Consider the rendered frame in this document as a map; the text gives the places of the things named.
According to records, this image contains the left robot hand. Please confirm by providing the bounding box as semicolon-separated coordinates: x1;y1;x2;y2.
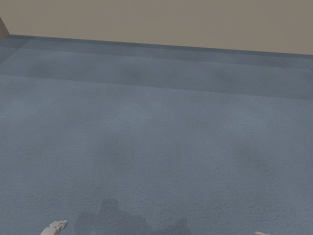
40;220;68;235

